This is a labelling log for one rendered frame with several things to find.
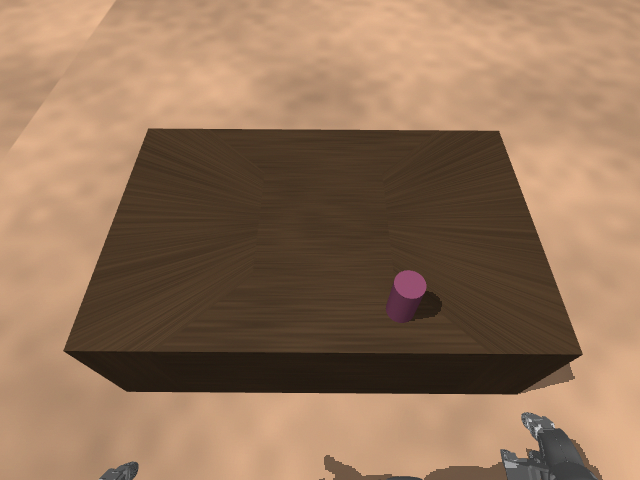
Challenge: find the left robot hand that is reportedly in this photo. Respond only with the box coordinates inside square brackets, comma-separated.
[99, 462, 139, 480]

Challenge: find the right robot arm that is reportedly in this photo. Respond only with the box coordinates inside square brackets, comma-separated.
[548, 462, 598, 480]

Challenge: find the can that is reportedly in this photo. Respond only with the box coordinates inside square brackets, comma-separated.
[386, 270, 426, 323]

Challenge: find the right robot hand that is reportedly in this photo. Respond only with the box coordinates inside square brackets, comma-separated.
[500, 412, 585, 480]

